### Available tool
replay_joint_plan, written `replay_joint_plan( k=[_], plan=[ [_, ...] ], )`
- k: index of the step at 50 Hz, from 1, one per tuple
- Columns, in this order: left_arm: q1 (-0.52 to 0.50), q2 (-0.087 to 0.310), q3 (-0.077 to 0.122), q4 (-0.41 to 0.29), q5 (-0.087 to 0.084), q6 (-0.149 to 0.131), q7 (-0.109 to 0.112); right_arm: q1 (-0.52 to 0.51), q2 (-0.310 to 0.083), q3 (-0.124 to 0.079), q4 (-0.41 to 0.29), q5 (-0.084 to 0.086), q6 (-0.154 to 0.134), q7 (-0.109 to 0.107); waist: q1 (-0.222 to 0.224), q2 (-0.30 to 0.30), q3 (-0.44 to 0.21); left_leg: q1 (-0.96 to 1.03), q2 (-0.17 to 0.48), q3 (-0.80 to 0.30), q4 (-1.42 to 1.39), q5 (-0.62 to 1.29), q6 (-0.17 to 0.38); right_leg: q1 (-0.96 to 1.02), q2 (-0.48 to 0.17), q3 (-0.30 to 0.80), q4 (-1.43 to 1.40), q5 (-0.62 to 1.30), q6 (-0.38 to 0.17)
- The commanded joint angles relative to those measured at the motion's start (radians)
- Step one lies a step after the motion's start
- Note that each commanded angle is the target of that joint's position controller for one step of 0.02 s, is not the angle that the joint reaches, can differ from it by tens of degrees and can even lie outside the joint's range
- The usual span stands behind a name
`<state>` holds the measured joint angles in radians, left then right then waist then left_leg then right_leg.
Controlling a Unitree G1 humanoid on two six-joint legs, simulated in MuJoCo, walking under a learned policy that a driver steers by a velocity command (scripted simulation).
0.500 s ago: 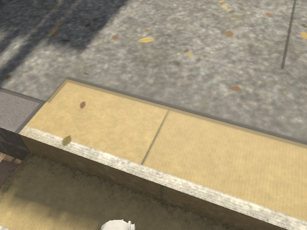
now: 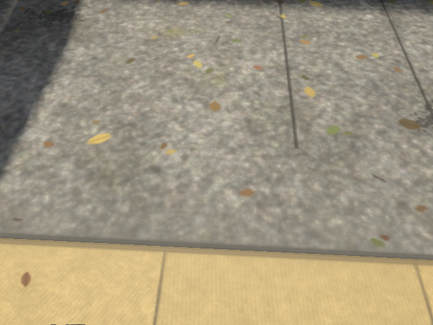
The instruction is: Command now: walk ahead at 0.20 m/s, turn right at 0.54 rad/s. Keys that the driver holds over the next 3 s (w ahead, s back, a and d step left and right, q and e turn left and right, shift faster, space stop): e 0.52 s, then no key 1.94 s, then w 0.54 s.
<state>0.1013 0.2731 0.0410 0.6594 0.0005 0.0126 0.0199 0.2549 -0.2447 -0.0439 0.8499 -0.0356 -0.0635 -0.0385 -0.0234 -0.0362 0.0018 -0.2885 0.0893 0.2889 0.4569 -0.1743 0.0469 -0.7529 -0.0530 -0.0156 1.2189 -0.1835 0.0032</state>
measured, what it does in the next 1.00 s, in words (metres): walks ahead, turning right: right foot, then left foot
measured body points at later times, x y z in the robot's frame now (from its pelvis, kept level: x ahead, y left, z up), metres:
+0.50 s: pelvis +0.09 -0.02 +0.00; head +0.12 -0.05 +0.45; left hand +0.30 +0.20 -0.08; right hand +0.23 -0.30 -0.10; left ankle +0.13 +0.12 -0.64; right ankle +0.07 -0.11 -0.74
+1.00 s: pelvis +0.11 +0.03 +0.00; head +0.13 +0.03 +0.45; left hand +0.34 +0.18 -0.12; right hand +0.14 -0.24 -0.10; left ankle +0.15 +0.11 -0.74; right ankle +0.02 -0.10 -0.73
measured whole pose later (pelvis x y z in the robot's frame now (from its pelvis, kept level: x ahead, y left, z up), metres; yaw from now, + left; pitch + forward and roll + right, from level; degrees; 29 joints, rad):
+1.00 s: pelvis +0.11 +0.03 +0.00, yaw -24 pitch +1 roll +0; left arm 0.15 0.20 0.04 0.70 -0.01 0.07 0.03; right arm 0.19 -0.14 -0.02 0.67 -0.01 0.02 -0.04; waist -0.01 -0.03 0.03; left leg -0.27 -0.01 0.05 0.52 -0.26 0.05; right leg -0.24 -0.03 0.04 0.57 -0.33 0.12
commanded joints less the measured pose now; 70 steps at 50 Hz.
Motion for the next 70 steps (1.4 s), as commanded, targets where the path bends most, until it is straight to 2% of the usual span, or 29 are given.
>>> replay_joint_plan(
  k=[1,7,9,10,11,12,13,14,17,21,25,28,31,32,33,34,35,36,37,38,40,43,45,47,50,52,53,56,70],
  plan=[
    [0.186,0.040,0.017,0.014,0.010,0.023,-0.014,-0.207,-0.151,-0.031,-0.127,0.009,-0.015,-0.014,0.096,0.140,-0.083,-0.099,0.226,-0.096,-0.271,0.027,0.171,0.273,-0.040,-0.025,-0.104,0.031,0.015],
    [0.035,0.057,0.042,-0.085,-0.006,0.064,-0.033,-0.135,-0.187,-0.050,-0.137,0.038,0.064,0.021,0.003,0.144,-0.034,0.140,0.302,-0.088,-0.138,0.077,0.133,0.293,-0.013,-0.107,-0.442,-0.174,-0.035],
    [0.114,0.059,0.060,-0.071,-0.012,0.056,-0.031,-0.118,-0.178,-0.050,-0.112,0.072,0.081,0.032,0.040,0.131,-0.065,0.196,0.249,-0.050,0.068,0.325,0.074,0.420,0.063,-0.151,-0.705,-0.067,-0.082],
    [0.187,0.112,0.086,-0.061,-0.004,0.042,-0.024,-0.081,-0.156,-0.045,-0.097,0.077,0.082,0.035,0.071,0.031,-0.068,0.122,0.177,-0.014,0.286,0.330,0.019,0.533,0.072,-0.059,-0.835,0.135,-0.115],
    [0.254,0.255,0.119,-0.067,0.017,0.029,-0.006,-0.119,-0.091,-0.022,-0.156,0.025,0.067,0.027,0.060,-0.242,-0.078,-0.243,0.055,-0.004,0.629,-0.223,-0.085,0.765,-0.161,0.314,-0.789,0.811,-0.202],
    [0.263,0.260,0.105,-0.085,0.041,0.008,-0.017,-0.151,-0.082,-0.016,-0.205,0.027,0.050,0.020,0.055,-0.225,-0.176,-0.436,-0.076,-0.199,0.892,-0.469,-0.157,0.796,-0.313,0.599,-0.816,0.738,-0.430],
    [0.236,0.213,0.092,-0.095,0.030,-0.012,-0.029,-0.168,-0.115,-0.027,-0.191,0.054,0.044,0.032,0.069,-0.089,-0.188,-0.482,-0.058,-0.303,0.986,-0.469,-0.153,0.777,-0.323,0.573,-0.845,0.593,-0.448],
    [0.192,0.174,0.080,-0.104,0.016,-0.018,-0.020,-0.203,-0.097,-0.022,-0.199,0.060,0.037,0.040,0.060,-0.061,-0.134,-0.531,-0.046,-0.327,0.998,-0.394,-0.137,0.758,-0.276,0.487,-0.835,0.480,-0.390],
    [0.093,0.088,0.045,-0.147,0.001,-0.004,0.014,-0.226,-0.091,-0.023,-0.206,0.027,0.041,0.026,0.015,-0.015,-0.113,-0.459,-0.037,-0.346,0.911,-0.235,-0.136,0.643,-0.188,0.360,-0.817,0.483,-0.280],
    [0.110,0.117,0.047,-0.173,0.021,0.008,0.034,-0.189,-0.036,-0.006,-0.213,0.033,0.061,0.028,0.011,-0.066,-0.170,-0.357,-0.094,-0.303,0.882,-0.204,-0.166,0.629,-0.148,0.296,-0.772,0.691,-0.274],
    [0.099,0.113,0.051,-0.201,0.005,0.036,0.035,-0.249,-0.006,0.005,-0.258,0.036,0.080,0.030,0.033,-0.093,-0.130,-0.287,-0.108,-0.283,0.620,-0.234,-0.167,0.594,-0.119,0.313,-0.748,0.604,-0.234],
    [0.051,0.106,0.044,-0.222,0.020,0.048,0.035,-0.199,-0.025,-0.004,-0.242,0.050,0.082,0.022,0.042,-0.143,-0.148,-0.173,-0.102,-0.288,0.473,-0.247,-0.150,0.583,-0.161,0.368,-0.746,0.654,-0.226],
    [0.032,0.068,0.028,-0.208,-0.008,0.048,0.034,-0.163,-0.025,-0.015,-0.232,0.052,0.077,0.020,0.043,-0.157,-0.130,-0.055,-0.085,-0.274,0.143,-0.098,-0.124,0.602,-0.131,0.378,-0.717,0.564,-0.174],
    [0.045,0.058,0.025,-0.190,-0.020,0.048,0.032,-0.161,-0.020,-0.018,-0.229,0.047,0.069,0.023,0.038,-0.136,-0.110,0.005,-0.092,-0.264,-0.025,0.039,-0.107,0.597,-0.093,0.370,-0.710,0.437,-0.146],
    [0.074,0.037,0.023,-0.175,-0.011,0.040,0.026,-0.168,-0.041,-0.026,-0.235,0.030,0.061,0.024,0.051,-0.056,-0.101,0.077,-0.049,-0.322,-0.092,0.173,-0.089,0.548,-0.033,0.334,-0.649,0.224,-0.106],
    [0.133,-0.012,0.013,-0.161,0.027,0.030,0.019,-0.139,-0.080,-0.030,-0.249,0.006,0.054,0.024,0.072,0.147,-0.133,0.223,0.142,-0.515,-0.062,0.655,-0.012,0.383,0.079,0.237,-0.470,-0.245,-0.040],
    [0.173,0.019,0.030,-0.148,0.022,0.026,0.023,-0.146,-0.083,-0.030,-0.258,-0.014,0.049,0.029,0.077,0.289,-0.137,0.143,0.319,-0.691,-0.088,0.749,0.187,0.328,0.140,0.195,-0.300,-0.496,0.053],
    [0.158,0.092,0.053,-0.131,0.008,0.028,0.024,-0.176,-0.069,-0.029,-0.279,-0.014,0.042,0.034,0.057,0.243,-0.136,0.095,0.324,-0.709,-0.109,0.620,0.279,0.325,0.103,0.171,-0.109,-0.520,0.115],
    [0.105,0.113,0.064,-0.122,-0.007,0.033,0.025,-0.193,-0.045,-0.026,-0.279,-0.009,0.043,0.028,0.041,0.198,-0.094,0.086,0.267,-0.642,-0.097,0.507,0.266,0.273,0.098,0.158,0.010,-0.489,0.143],
    [0.089,0.086,0.061,-0.106,-0.008,0.045,0.026,-0.191,-0.045,-0.024,-0.277,0.001,0.048,0.017,0.039,0.161,-0.073,0.086,0.220,-0.596,-0.081,0.421,0.232,0.236,0.102,0.170,0.081,-0.452,0.155],
    [0.023,0.045,0.048,-0.111,-0.005,0.049,0.020,-0.165,-0.031,-0.015,-0.270,0.010,0.048,0.001,0.027,0.131,-0.045,0.115,0.176,-0.529,-0.065,0.389,0.199,0.196,0.103,0.200,0.055,-0.382,0.159],
    [0.009,-0.033,0.016,-0.087,-0.012,0.043,0.009,-0.143,-0.002,-0.003,-0.261,0.016,0.061,-0.009,0.031,0.186,-0.087,0.195,0.101,-0.421,-0.044,0.417,0.168,0.257,0.068,0.110,-0.235,-0.336,0.160],
    [-0.020,-0.069,-0.002,-0.065,-0.017,0.043,0.008,-0.101,-0.019,-0.008,-0.254,0.021,0.075,-0.009,-0.006,0.222,-0.102,0.210,0.088,-0.420,-0.052,0.424,0.158,0.360,0.051,0.037,-0.452,-0.354,0.151],
    [0.010,-0.025,0.011,-0.040,-0.020,0.043,0.013,-0.071,-0.050,-0.019,-0.251,0.019,0.078,-0.011,-0.010,0.235,-0.115,0.216,0.123,-0.470,-0.054,0.450,0.181,0.419,0.039,0.026,-0.558,-0.258,0.143],
    [0.045,-0.008,0.012,-0.006,0.000,0.035,0.016,-0.032,-0.036,-0.016,-0.222,0.027,0.072,0.001,0.020,0.181,-0.087,0.151,0.100,-0.468,-0.083,0.303,0.132,0.564,0.023,0.041,-0.841,0.040,0.089],
    [0.081,0.055,0.023,0.004,0.024,0.031,0.015,-0.032,-0.008,-0.008,-0.216,0.009,0.043,0.024,0.011,0.048,-0.103,0.064,0.035,-0.405,-0.086,0.065,0.069,0.656,-0.038,0.094,-0.777,0.195,0.046],
    [0.100,0.046,0.028,0.034,0.018,0.026,0.007,-0.016,0.003,-0.008,-0.198,0.011,0.040,0.028,0.008,-0.042,-0.088,0.077,-0.011,-0.349,-0.107,-0.079,0.041,0.597,-0.027,0.090,-0.771,0.027,0.002],
    [0.094,-0.032,0.009,0.068,0.015,0.006,0.007,-0.072,0.011,-0.008,-0.170,0.016,0.056,0.017,0.022,-0.031,0.027,0.059,-0.028,-0.329,-0.104,-0.158,0.015,0.499,-0.022,0.106,-0.836,-0.057,-0.014],
    [0.229,-0.027,0.002,0.274,0.005,-0.032,0.012,0.044,0.001,-0.018,0.037,0.021,0.081,-0.002,0.012,0.020,0.036,0.135,-0.035,-0.305,-0.113,-0.005,-0.007,0.495,-0.002,0.090,-0.889,0.031,-0.029]
  ],
)
Next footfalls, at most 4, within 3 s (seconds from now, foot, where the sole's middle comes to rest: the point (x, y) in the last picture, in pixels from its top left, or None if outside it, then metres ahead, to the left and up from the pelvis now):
0.20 right None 0.11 -0.12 -0.77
0.66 left None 0.19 0.10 -0.77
1.02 right None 0.06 -0.11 -0.77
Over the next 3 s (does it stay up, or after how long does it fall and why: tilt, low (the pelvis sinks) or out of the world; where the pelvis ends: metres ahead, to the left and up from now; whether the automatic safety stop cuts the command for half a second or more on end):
stays up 0.20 -0.07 0.00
